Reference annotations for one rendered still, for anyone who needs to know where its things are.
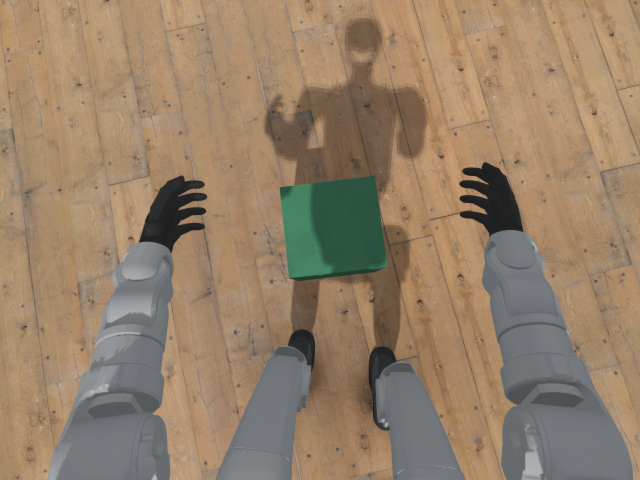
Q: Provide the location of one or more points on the robot left shin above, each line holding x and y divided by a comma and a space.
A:
287, 351

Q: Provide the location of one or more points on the robot left upper arm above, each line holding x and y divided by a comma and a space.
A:
122, 447

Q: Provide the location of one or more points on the carton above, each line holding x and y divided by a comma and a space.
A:
333, 228

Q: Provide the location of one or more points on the right robot forearm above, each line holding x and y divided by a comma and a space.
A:
540, 365

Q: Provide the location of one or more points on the robot right thigh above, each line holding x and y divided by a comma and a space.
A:
419, 444

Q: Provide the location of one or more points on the left robot hand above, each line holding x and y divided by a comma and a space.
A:
161, 224

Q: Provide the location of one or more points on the left robot forearm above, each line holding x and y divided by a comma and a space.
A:
125, 374

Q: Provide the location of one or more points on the robot right upper arm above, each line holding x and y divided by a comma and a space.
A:
546, 442

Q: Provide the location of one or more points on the right robot hand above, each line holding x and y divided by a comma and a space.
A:
501, 206

